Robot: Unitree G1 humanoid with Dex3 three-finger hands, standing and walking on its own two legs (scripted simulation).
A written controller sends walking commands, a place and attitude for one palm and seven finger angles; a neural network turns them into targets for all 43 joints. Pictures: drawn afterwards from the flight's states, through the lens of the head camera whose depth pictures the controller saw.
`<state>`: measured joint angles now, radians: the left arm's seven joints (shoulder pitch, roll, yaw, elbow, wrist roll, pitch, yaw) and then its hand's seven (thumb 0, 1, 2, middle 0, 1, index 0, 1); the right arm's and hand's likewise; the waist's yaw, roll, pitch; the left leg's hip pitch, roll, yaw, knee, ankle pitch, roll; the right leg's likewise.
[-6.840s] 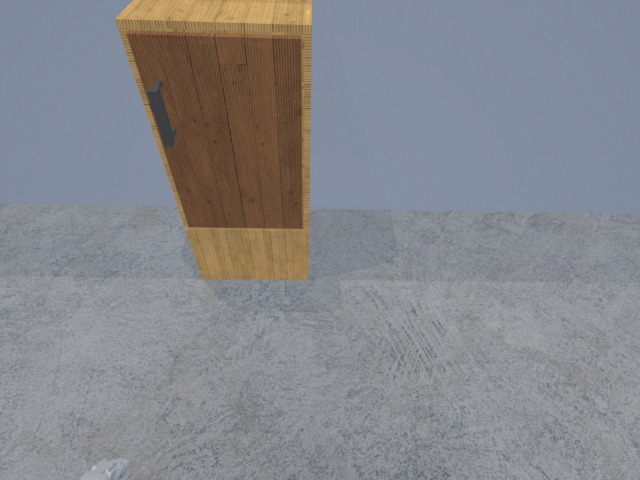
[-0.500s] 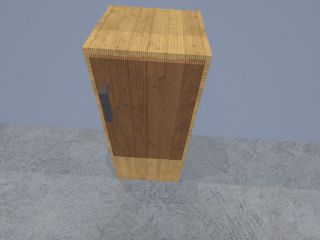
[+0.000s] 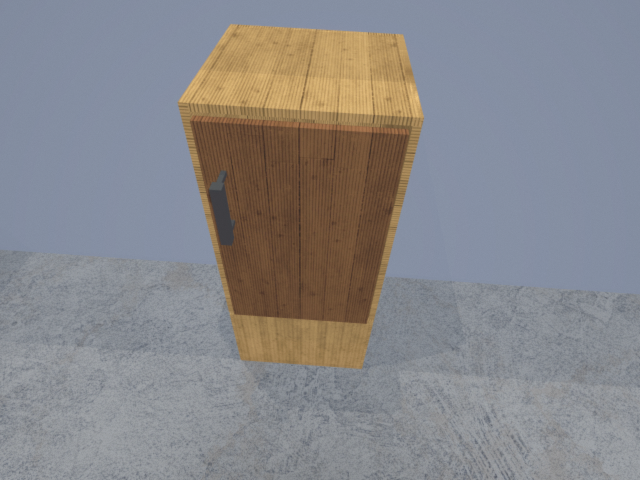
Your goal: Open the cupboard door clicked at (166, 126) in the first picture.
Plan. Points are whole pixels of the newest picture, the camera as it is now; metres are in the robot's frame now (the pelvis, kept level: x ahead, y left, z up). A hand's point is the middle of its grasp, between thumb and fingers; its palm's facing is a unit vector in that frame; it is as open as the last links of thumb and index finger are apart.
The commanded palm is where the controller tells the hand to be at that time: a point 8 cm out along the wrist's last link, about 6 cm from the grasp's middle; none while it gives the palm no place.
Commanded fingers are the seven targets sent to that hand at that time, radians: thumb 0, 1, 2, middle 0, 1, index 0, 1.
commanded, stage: look again from close up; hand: left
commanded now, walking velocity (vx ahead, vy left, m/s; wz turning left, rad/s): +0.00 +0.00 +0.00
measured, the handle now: (225, 208) +0.59 +0.23 -0.03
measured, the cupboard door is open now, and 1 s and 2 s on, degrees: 0 0 0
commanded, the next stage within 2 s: raise the hand with hooked fingers in 0.50 s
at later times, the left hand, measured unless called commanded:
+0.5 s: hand out of the picture +0.02 +0.21 -0.17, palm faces +0.04 -0.97 -0.23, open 7.3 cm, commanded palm none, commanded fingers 0.00 0.90 0.90 -0.20 -0.30 -0.20 -0.30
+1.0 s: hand (191, 403) +0.22 +0.19 -0.05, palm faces -0.03 -1.00 +0.01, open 8.4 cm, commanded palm +0.17 +0.27 -0.06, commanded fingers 0.00 0.41 0.69 -0.23 -0.62 -0.23 -0.62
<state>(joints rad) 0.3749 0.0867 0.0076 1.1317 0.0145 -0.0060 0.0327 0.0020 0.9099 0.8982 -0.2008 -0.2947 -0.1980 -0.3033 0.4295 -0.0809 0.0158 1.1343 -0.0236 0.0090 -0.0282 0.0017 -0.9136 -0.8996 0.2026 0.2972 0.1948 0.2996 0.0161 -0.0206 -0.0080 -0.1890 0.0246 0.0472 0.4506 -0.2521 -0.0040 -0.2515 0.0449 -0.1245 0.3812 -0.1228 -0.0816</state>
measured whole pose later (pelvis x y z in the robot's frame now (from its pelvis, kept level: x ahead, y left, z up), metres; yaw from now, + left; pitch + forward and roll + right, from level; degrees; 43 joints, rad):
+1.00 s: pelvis +0.03 +0.02 -0.06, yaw -1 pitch +12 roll +1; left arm 0.43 0.17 0.16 0.16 -0.22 -0.58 -0.33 0.01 0.65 0.78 -0.22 -0.47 -0.22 -0.48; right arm 0.11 -0.28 -0.08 0.51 0.00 -0.27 0.03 0.01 -0.91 -0.90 0.20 0.30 0.19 0.30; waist -0.01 -0.09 -0.14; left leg -0.65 -0.01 0.06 0.98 -0.55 0.02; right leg -0.77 0.00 -0.09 0.98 -0.43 -0.08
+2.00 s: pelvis +0.01 +0.06 -0.07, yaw +1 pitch +14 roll -3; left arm 0.10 0.38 0.36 0.30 -0.34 -0.32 -0.42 -0.01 -0.46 0.32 -0.30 -1.17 -0.30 -1.18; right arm 0.25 -0.26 0.06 0.49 0.04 -0.20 -0.04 0.01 -0.91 -0.90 0.21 0.30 0.20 0.30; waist 0.00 0.01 -0.11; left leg -0.79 -0.03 0.01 1.08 -0.54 0.07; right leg -0.84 -0.02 -0.14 0.97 -0.38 -0.03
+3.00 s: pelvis +0.00 +0.04 -0.07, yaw +1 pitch +15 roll -3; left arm -0.17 0.43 0.42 0.56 -0.33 -0.36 -0.52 -0.02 -0.50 0.30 -0.30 -1.20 -0.30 -1.20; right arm 0.26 -0.28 0.06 0.55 0.03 -0.18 -0.06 0.01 -0.91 -0.90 0.21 0.30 0.20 0.30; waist -0.02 0.00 -0.10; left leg -0.80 -0.02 0.01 1.07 -0.53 0.06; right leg -0.86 -0.01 -0.14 0.97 -0.37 -0.04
